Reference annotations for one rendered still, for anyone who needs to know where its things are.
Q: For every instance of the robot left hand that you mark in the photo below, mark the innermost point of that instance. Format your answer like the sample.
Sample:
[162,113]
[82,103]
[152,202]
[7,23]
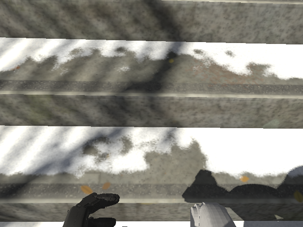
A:
[78,216]

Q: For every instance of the right robot thigh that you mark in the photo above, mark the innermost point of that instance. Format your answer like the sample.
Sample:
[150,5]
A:
[210,214]

